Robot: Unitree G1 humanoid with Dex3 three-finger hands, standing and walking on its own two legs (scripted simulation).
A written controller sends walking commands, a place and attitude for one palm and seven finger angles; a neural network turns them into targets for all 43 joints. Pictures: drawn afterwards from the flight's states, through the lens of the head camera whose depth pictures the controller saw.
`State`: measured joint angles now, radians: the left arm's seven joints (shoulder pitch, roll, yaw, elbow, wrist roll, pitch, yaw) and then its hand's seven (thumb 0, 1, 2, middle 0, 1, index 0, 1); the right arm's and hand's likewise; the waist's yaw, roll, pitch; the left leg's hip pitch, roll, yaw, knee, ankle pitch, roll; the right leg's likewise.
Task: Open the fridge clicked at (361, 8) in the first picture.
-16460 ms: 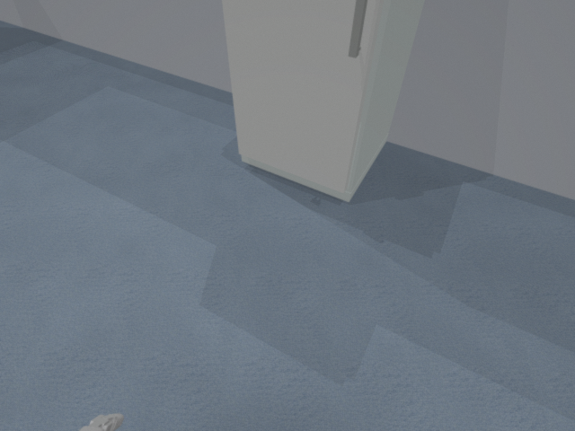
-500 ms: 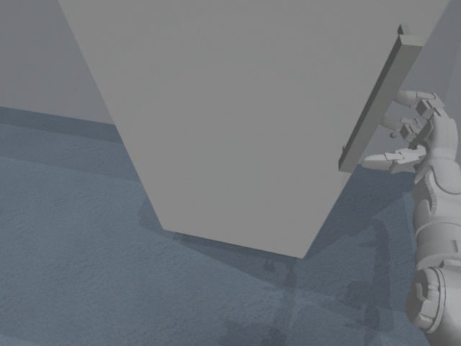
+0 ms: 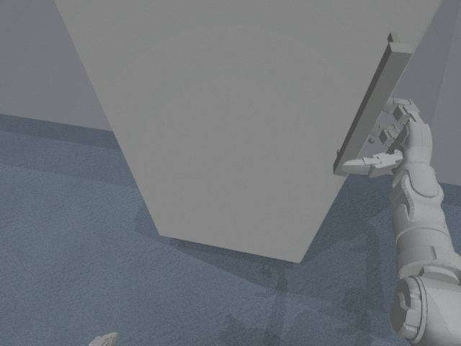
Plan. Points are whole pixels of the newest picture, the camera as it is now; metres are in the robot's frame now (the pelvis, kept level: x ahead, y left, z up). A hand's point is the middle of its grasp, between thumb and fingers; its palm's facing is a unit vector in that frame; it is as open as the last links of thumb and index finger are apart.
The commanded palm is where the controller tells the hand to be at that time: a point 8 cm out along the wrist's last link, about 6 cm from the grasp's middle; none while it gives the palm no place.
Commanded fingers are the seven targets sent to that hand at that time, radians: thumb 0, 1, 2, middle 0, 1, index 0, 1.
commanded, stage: slide the fingers in behind the handle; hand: right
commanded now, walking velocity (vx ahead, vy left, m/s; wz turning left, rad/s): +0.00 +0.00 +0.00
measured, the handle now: (362, 114) +0.51 -0.17 +0.14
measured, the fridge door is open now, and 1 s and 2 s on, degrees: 0 0 0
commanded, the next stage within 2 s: grip the handle and tug to test in 1.02 s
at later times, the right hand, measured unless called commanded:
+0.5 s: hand (358, 139) +0.45 -0.16 +0.13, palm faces +0.10 +1.00 +0.01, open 14.0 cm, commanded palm +0.43 -0.21 +0.13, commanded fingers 0.00 0.50 -0.30 0.30 1.20 0.30 1.20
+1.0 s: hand (357, 137) +0.46 -0.16 +0.13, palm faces +0.10 +1.00 +0.01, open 14.0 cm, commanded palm +0.43 -0.20 +0.13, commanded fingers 0.00 0.50 -0.30 0.30 1.20 0.30 1.20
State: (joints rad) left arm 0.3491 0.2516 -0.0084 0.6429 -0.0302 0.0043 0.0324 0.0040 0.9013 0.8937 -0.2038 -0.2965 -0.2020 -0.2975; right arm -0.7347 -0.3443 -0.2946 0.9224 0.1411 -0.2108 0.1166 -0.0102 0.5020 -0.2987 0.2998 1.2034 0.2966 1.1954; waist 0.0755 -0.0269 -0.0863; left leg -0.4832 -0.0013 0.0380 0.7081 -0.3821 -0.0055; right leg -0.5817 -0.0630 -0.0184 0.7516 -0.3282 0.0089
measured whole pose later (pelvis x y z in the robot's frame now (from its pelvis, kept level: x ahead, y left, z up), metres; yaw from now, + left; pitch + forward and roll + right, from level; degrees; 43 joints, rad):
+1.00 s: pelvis +0.00 +0.00 +0.00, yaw +0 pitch +9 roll +1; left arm 0.37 0.24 0.00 0.68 -0.02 0.00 0.02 0.00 0.90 0.89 -0.20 -0.30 -0.20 -0.30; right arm -0.78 -0.31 -0.27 0.97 0.12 -0.25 0.05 -0.01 0.50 -0.30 0.31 1.22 0.30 1.21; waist 0.08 -0.03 -0.08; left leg -0.50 0.00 0.04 0.71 -0.38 0.00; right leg -0.59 -0.06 -0.02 0.75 -0.32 0.01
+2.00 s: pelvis -0.01 +0.00 +0.00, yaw +0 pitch +9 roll +1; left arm 0.36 0.25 -0.01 0.67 -0.02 0.01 0.03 0.00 0.90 0.89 -0.20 -0.30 -0.20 -0.30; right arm -0.76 -0.29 -0.28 0.96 0.11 -0.24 0.06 0.00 -0.60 -0.82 0.38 1.38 0.37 1.37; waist 0.09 -0.03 -0.08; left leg -0.48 -0.01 0.03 0.70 -0.37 0.00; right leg -0.57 -0.07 -0.02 0.73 -0.31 0.01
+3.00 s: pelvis +0.03 +0.00 +0.01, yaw +2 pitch +9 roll +1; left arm 0.32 0.23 0.01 0.59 -0.03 0.03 0.00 0.01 0.90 0.89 -0.20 -0.30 -0.20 -0.30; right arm -0.48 -0.22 -0.22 0.53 0.16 -0.07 -0.01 0.00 -0.69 -0.77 0.28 1.40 0.31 1.39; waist 0.06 -0.03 -0.11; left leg -0.40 -0.01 0.00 0.64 -0.39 -0.01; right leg -0.48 -0.07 -0.06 0.68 -0.35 0.01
